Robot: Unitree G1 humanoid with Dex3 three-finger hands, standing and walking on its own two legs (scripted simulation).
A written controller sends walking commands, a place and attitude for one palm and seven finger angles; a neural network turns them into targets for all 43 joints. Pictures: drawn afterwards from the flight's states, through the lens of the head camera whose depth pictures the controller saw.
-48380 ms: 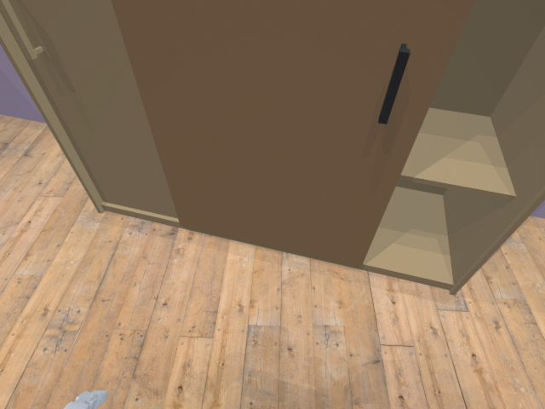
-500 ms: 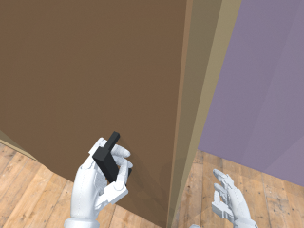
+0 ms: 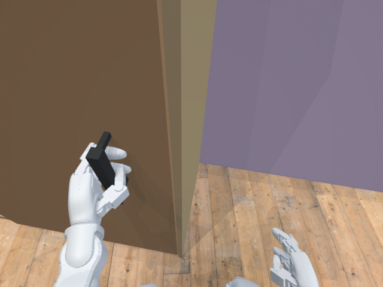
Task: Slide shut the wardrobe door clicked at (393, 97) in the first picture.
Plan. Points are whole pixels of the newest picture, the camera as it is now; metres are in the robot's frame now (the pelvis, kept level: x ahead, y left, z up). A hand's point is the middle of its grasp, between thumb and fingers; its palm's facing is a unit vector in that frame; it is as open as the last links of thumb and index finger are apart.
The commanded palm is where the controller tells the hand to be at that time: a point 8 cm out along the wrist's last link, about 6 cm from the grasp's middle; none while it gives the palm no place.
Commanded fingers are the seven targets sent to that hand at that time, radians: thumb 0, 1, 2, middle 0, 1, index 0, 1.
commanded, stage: step sideways, sliding the door along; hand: left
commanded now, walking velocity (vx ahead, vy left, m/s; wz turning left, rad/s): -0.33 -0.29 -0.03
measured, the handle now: (112, 171) +0.28 +0.20 +0.08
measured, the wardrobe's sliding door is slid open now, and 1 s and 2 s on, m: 0.00 0.00 0.00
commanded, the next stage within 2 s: none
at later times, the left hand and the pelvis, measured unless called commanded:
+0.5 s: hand (126, 186) +0.25 +0.16 +0.09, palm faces +0.47 -0.88 -0.08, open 6.0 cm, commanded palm +0.21 +0.11 +0.09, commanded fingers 0.00 0.90 0.90 -0.45 -1.40 -0.45 -1.40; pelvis -0.08 -0.07 +0.00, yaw -4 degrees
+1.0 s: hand (126, 188) +0.25 +0.16 +0.09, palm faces +0.46 -0.88 -0.10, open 6.3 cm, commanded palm +0.21 +0.08 +0.09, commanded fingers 0.00 0.90 0.90 -0.45 -1.40 -0.45 -1.40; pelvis -0.11 -0.06 -0.01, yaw -2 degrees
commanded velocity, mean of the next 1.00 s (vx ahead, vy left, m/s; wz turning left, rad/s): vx -0.17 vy -0.04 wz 0.00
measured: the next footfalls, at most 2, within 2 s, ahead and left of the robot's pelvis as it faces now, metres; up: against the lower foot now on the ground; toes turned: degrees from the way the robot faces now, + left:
right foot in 0.12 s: +0.01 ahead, -0.15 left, +0.00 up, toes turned -2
left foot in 0.30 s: -0.02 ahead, +0.07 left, +0.00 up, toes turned +6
